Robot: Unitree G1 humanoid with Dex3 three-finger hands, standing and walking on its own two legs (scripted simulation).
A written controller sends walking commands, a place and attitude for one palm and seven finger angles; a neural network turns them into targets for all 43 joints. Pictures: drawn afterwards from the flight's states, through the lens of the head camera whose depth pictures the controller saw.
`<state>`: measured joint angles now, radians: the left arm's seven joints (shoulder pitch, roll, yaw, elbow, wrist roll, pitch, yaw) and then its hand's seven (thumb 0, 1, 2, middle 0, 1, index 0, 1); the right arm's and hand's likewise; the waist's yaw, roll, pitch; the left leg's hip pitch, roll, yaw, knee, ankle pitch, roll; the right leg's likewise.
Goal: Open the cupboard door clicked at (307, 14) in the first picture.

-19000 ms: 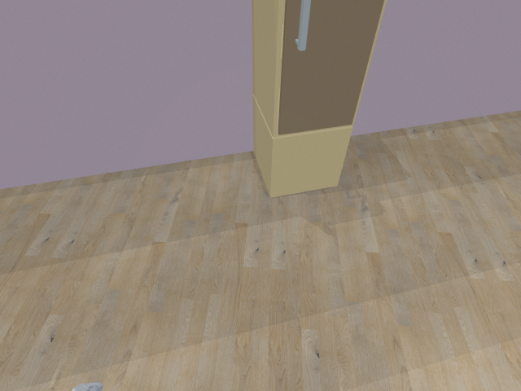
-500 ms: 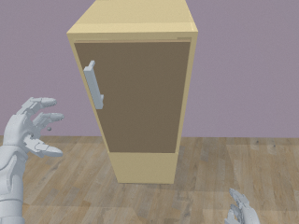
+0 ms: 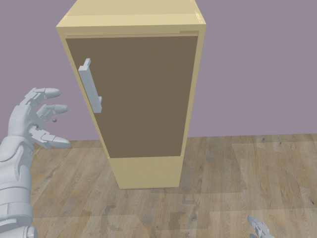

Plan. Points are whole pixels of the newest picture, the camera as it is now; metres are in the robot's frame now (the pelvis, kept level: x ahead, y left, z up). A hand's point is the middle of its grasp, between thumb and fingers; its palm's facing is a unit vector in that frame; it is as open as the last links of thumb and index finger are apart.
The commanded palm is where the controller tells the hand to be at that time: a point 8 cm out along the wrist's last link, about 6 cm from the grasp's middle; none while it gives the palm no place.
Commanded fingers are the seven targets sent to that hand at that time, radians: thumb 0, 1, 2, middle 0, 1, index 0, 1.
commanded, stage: move the hooked fingers beside the handle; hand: left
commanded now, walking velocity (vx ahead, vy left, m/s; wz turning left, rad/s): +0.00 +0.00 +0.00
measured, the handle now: (92, 86) +0.50 +0.22 +0.12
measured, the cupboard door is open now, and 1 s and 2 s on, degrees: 0 0 0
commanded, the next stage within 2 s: slide the fingers in behind the handle in 1.84 s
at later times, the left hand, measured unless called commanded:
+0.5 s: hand (59, 109) +0.39 +0.28 +0.13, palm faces +0.11 -0.99 +0.00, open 14.0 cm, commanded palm +0.37 +0.33 +0.13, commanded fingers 0.00 -0.50 0.30 -0.30 -1.20 -0.30 -1.20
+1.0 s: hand (69, 96) +0.45 +0.27 +0.13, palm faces +0.09 -1.00 +0.01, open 14.0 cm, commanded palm +0.42 +0.33 +0.13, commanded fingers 0.00 -0.50 0.30 -0.30 -1.20 -0.30 -1.20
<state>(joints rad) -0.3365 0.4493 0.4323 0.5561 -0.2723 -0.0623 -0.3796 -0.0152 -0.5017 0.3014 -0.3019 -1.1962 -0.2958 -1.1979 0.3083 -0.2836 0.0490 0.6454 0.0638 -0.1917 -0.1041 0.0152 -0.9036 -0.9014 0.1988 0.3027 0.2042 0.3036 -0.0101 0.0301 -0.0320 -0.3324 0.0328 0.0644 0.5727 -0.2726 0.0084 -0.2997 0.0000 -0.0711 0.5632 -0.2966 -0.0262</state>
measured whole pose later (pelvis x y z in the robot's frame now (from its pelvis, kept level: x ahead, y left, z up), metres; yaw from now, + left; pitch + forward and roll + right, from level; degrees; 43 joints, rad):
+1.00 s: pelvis +0.01 +0.01 -0.01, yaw -1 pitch +8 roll -1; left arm -0.72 0.58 0.47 1.04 -0.18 -0.20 -0.37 -0.02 -0.50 0.30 -0.30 -1.20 -0.30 -1.20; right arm 0.37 -0.29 0.04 0.66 0.04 -0.05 -0.08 0.01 -0.90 -0.90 0.20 0.30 0.20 0.30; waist -0.09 0.01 -0.05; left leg -0.49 0.04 0.07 0.66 -0.31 0.02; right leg -0.45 0.01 -0.06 0.62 -0.32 -0.02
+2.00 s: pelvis +0.01 +0.02 -0.01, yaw +0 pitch +9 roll -2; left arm -0.70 0.57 0.43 1.00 -0.20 -0.21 -0.39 -0.02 -0.50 0.30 -0.30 -1.20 -0.29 -1.20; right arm 0.36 -0.29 0.04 0.63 0.05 -0.02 -0.07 0.01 -0.90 -0.90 0.20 0.30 0.21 0.30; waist -0.07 0.01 -0.07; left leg -0.53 0.04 0.06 0.70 -0.33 0.03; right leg -0.47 0.00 -0.07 0.64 -0.33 -0.01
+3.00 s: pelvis +0.01 +0.00 -0.01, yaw +0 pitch +8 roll -1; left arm -0.71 0.40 0.34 0.92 -0.17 -0.19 -0.20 -0.02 -0.50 0.30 -0.30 -1.20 -0.30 -1.21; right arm 0.35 -0.27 0.03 0.64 0.04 -0.02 -0.05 0.01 -0.91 -0.90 0.20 0.30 0.20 0.30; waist -0.07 0.03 -0.07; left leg -0.50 0.04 0.06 0.68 -0.33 0.01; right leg -0.46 0.01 -0.07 0.65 -0.34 -0.02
